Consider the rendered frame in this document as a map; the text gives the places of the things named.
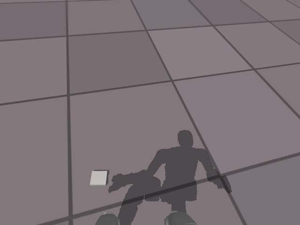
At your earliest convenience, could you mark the small box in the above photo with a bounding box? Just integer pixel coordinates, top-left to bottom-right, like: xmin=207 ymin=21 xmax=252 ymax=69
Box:
xmin=90 ymin=171 xmax=108 ymax=186

